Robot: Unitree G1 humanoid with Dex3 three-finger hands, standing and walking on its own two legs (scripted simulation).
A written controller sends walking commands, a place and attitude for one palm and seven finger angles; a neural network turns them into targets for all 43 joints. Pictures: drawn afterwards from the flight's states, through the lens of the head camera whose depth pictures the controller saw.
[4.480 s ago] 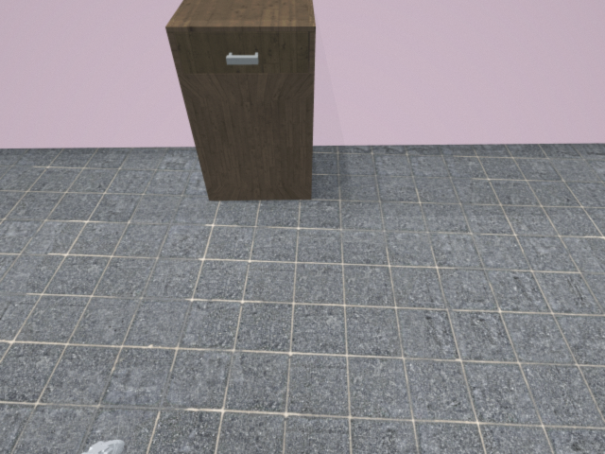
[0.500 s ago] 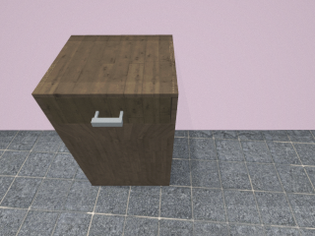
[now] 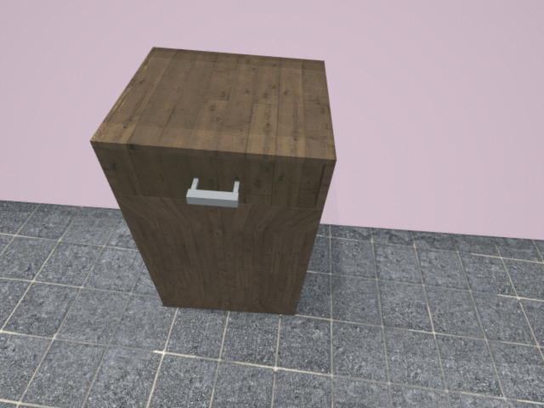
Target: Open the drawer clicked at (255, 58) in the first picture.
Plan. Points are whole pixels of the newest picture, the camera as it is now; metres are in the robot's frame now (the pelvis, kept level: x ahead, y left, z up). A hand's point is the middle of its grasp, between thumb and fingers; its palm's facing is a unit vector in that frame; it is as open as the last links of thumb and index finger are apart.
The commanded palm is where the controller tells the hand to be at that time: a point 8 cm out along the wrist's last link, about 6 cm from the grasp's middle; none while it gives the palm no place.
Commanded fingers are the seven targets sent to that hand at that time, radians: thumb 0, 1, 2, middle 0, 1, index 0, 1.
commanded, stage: come to a stop and stand still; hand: left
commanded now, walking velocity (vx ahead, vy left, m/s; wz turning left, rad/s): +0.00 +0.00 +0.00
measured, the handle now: (214, 191) +0.55 +0.16 -0.06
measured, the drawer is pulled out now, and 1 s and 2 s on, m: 0.00 0.00 0.00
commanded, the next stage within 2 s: look again from close up in 0.48 s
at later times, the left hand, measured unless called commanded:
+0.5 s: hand out of the picture -0.04 +0.13 -0.17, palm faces +0.02 -0.99 -0.15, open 7.4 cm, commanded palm none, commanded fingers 0.00 0.90 0.90 -0.20 -0.30 -0.20 -0.30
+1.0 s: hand out of the picture +0.00 +0.18 -0.18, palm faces +0.02 -0.98 -0.20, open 7.4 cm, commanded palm none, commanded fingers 0.00 0.90 0.90 -0.20 -0.30 -0.20 -0.30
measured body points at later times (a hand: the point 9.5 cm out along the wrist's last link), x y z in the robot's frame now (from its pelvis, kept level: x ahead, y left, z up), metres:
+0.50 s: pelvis -0.03 -0.02 +0.00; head -0.03 -0.02 +0.45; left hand -0.04 +0.18 -0.16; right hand -0.07 -0.23 -0.16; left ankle +0.00 +0.09 -0.74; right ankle -0.04 -0.12 -0.74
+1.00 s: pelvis -0.01 +0.00 +0.00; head -0.01 +0.00 +0.45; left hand +0.00 +0.23 -0.16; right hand -0.02 -0.21 -0.17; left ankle +0.00 +0.09 -0.74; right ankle -0.04 -0.12 -0.74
